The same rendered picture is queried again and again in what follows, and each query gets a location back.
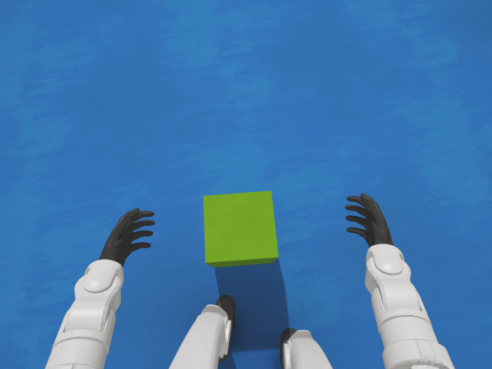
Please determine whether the carton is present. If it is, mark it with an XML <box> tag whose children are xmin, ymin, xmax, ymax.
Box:
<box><xmin>203</xmin><ymin>191</ymin><xmax>278</xmax><ymax>268</ymax></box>

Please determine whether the left robot forearm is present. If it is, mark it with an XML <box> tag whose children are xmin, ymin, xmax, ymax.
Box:
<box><xmin>45</xmin><ymin>259</ymin><xmax>124</xmax><ymax>369</ymax></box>

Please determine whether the robot right hand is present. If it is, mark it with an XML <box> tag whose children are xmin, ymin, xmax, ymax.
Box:
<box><xmin>345</xmin><ymin>193</ymin><xmax>394</xmax><ymax>247</ymax></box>

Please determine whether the robot left foot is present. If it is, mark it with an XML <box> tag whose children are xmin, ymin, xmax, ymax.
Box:
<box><xmin>216</xmin><ymin>295</ymin><xmax>235</xmax><ymax>362</ymax></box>

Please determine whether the robot left hand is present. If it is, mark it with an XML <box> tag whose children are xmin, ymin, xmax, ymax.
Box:
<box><xmin>99</xmin><ymin>208</ymin><xmax>155</xmax><ymax>267</ymax></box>

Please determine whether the right robot forearm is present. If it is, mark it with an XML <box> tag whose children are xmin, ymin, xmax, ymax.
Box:
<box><xmin>365</xmin><ymin>244</ymin><xmax>455</xmax><ymax>369</ymax></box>

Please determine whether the robot left shin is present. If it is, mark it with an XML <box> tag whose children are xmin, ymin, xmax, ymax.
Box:
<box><xmin>196</xmin><ymin>304</ymin><xmax>227</xmax><ymax>320</ymax></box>

